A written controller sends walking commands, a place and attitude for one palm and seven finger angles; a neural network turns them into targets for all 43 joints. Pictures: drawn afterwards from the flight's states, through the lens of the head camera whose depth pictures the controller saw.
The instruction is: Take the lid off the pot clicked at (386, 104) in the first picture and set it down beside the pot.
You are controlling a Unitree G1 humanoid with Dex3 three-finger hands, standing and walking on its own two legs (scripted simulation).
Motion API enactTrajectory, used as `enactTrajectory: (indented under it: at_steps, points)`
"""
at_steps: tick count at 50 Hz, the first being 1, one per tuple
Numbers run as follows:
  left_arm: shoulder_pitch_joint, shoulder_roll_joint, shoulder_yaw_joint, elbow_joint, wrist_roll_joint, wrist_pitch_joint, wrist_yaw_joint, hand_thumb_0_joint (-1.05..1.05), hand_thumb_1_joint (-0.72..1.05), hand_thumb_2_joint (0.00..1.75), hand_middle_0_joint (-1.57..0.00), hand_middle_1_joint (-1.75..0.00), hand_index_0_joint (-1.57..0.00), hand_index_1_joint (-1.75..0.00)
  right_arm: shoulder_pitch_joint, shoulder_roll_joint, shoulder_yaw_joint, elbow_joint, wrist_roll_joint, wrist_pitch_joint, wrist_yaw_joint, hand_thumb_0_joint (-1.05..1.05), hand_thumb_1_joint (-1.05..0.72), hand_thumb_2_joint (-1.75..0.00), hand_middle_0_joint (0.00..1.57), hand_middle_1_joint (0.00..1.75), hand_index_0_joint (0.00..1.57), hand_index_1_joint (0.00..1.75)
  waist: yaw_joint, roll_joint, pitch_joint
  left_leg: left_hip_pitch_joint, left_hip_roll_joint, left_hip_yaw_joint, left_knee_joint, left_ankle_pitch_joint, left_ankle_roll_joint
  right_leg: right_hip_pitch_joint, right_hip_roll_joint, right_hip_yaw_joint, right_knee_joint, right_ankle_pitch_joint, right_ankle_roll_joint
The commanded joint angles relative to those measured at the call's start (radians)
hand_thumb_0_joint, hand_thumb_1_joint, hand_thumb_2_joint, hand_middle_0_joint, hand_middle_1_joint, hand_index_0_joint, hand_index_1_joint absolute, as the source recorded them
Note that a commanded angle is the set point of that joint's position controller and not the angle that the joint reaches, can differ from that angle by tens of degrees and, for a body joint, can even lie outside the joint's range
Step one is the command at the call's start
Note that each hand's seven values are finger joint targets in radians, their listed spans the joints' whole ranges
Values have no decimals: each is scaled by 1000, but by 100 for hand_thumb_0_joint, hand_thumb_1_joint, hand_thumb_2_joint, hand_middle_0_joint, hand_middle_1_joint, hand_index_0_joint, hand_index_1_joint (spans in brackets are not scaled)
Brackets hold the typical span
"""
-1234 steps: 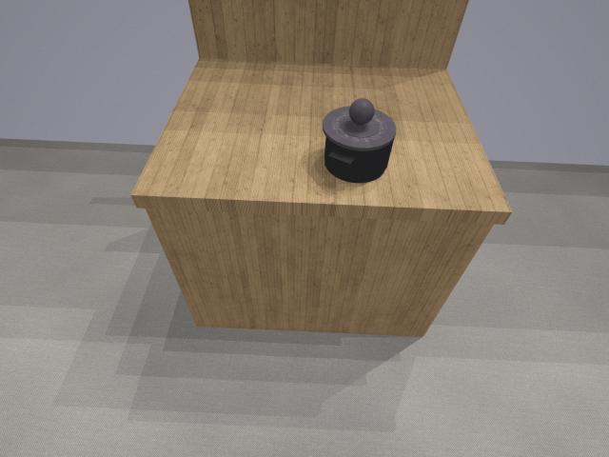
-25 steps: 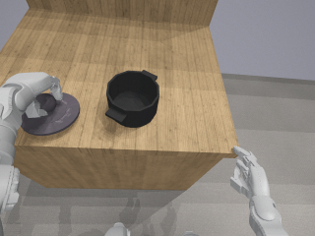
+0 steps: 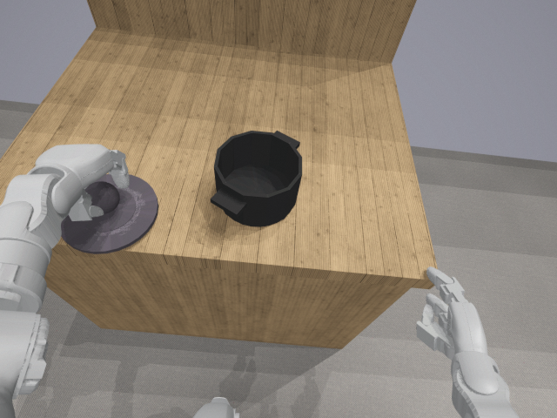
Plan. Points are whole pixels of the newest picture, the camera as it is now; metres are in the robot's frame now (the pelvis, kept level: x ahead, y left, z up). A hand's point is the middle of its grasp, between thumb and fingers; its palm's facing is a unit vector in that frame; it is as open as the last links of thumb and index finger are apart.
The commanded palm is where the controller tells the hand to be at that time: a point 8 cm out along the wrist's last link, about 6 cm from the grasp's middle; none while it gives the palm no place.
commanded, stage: open the fingers wide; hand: left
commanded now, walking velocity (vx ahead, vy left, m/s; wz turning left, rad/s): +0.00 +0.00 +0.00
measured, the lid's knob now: (101, 197) +0.43 +0.31 -0.01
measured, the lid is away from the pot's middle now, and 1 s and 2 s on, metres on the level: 0.26 0.26 0.26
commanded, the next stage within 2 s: raise the empty hand in 0.60 s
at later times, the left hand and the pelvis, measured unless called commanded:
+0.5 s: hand (89, 187) +0.42 +0.31 +0.04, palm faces -0.42 -0.10 -0.90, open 10.8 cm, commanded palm +0.45 +0.30 +0.10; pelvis +0.00 +0.00 +0.00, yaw +0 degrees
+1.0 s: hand (85, 176) +0.42 +0.31 +0.07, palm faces -0.37 -0.09 -0.92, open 11.0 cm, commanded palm +0.45 +0.30 +0.14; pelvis +0.00 +0.00 +0.00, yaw +0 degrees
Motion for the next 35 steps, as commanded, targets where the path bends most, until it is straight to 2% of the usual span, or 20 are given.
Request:
enactTrajectory:
  at_steps: [1,3,4,6,8,9,12,15,16,17,18,19,21,23,26,27,29,31,32,35]
  points:
    - [-478,280,101,-160,-21,2,46,0,17,83,-52,-88,-52,-89,205,-158,-49,121,-8,106,-3,0,-90,-90,20,30,20,30,-51,197,-325,433,-22,9,-105,269,17,-112,102,-93,-54,121,-52]
    - [-495,264,81,-154,-11,12,43,0,14,81,-50,-87,-50,-87,195,-156,-47,118,-6,115,0,0,-90,-90,20,30,20,30,-49,220,-321,419,-24,15,-103,259,15,-112,101,-92,-51,119,-50]
    - [-482,249,69,-126,-11,18,41,0,12,81,-50,-86,-49,-87,199,-154,-47,117,-6,115,2,0,-90,-90,20,30,20,30,-52,205,-313,411,-26,15,-103,250,15,-112,104,-93,-49,109,-50]
    - [-491,313,119,-140,-6,7,35,0,9,80,-48,-84,-48,-85,201,-161,-47,112,-7,115,0,0,-90,-90,20,30,20,30,-43,204,-340,415,-30,17,-96,272,18,-98,100,-88,-44,131,-52]
    - [-471,278,88,-91,-7,16,24,0,5,79,-46,-83,-46,-83,194,-156,-43,108,-3,122,1,0,-90,-90,20,30,20,30,-51,174,-311,379,-31,25,-89,243,20,-103,104,-90,-43,127,-45]
    - [-476,300,102,-84,-6,15,22,0,4,79,-45,-82,-45,-82,196,-159,-42,110,-2,124,1,0,-90,-90,20,30,20,30,-51,178,-306,372,-28,25,-91,240,19,-103,103,-91,-39,120,-46]
    - [-501,317,121,-151,-3,-1,10,0,-1,77,-42,-80,-42,-80,203,-155,-48,101,-11,122,1,0,-90,-90,20,30,20,30,-43,248,-381,446,-27,16,-77,349,17,-107,104,-90,-30,145,-48]
    - [-457,320,134,-108,-7,-6,3,0,-6,74,-39,-78,-39,-78,201,-154,-46,100,-6,131,3,0,-90,-90,20,30,20,30,-47,192,-343,406,-27,24,-64,343,21,-113,105,-91,-31,159,-42]
    - [-481,338,143,-132,-9,-15,0,0,-6,74,-39,-78,-39,-78,208,-160,-48,103,-8,129,3,0,-90,-90,20,30,20,30,-45,206,-355,413,-25,20,-68,360,19,-114,102,-90,-27,165,-46]
    - [-485,287,101,-121,-7,-9,-2,0,-6,74,-39,-78,-39,-78,204,-153,-48,100,-9,131,6,0,-90,-90,20,30,20,30,-53,230,-341,419,-24,20,-67,369,16,-130,108,-92,-26,150,-44]
    - [-477,283,102,-129,-6,-12,-3,0,-6,74,-39,-78,-39,-78,202,-152,-50,101,-9,132,9,0,-90,-90,20,30,20,30,-46,236,-340,420,-24,21,-62,353,17,-137,106,-94,-29,145,-44]
    - [-481,316,129,-139,-4,-14,2,0,-6,74,-39,-78,-39,-78,207,-156,-50,100,-10,133,9,0,-90,-90,20,30,20,30,-45,235,-350,425,-22,17,-64,359,16,-132,106,-93,-25,141,-46]
    - [-494,326,140,-187,-8,-26,0,0,-6,74,-39,-79,-39,-79,210,-156,-53,93,-13,129,9,0,-90,-90,20,30,20,30,-40,243,-383,450,-23,14,-61,400,18,-124,105,-91,-25,165,-49]
    - [-468,278,113,-180,-7,-21,2,0,-6,74,-39,-79,-39,-79,205,-148,-56,92,-15,135,15,0,-90,-90,20,30,20,30,-42,266,-378,468,-21,10,-54,427,14,-146,108,-96,-25,157,-45]
    - [-458,339,163,-165,-8,-20,13,0,-5,74,-39,-79,-39,-79,211,-156,-55,92,-13,138,18,0,-90,-90,20,30,20,30,-36,212,-370,432,-26,13,-59,398,16,-114,106,-91,-23,172,-48]
    - [-458,306,136,-142,-6,-12,17,0,-6,74,-39,-79,-39,-79,207,-151,-54,93,-14,141,20,0,-90,-90,20,30,20,30,-43,224,-360,428,-24,15,-63,397,17,-120,111,-93,-23,162,-45]
    - [-452,315,142,-141,1,-8,24,0,-6,74,-39,-79,-39,-79,204,-151,-54,91,-12,144,24,0,-90,-90,20,30,20,30,-38,225,-344,418,-26,16,-64,369,15,-120,110,-93,-25,152,-47]
    - [-483,313,137,-202,3,-14,25,0,-6,74,-39,-78,-39,-78,199,-153,-58,86,-14,144,25,0,-90,-90,20,30,20,30,-33,256,-374,446,-26,11,-69,380,12,-120,105,-91,-25,153,-53]
    - [-455,269,107,-158,1,-5,26,0,-6,75,-39,-78,-39,-78,201,-146,-57,89,-14,146,26,0,-90,-90,20,30,20,30,-43,260,-357,452,-24,11,-67,386,11,-138,111,-96,-24,135,-49]
    - [-478,261,99,-177,-4,2,25,0,-7,76,-40,-77,-40,-77,196,-150,-58,93,-10,150,29,0,-90,-90,20,30,20,30,-44,232,-346,445,-22,9,-74,343,13,-140,108,-96,-31,124,-48]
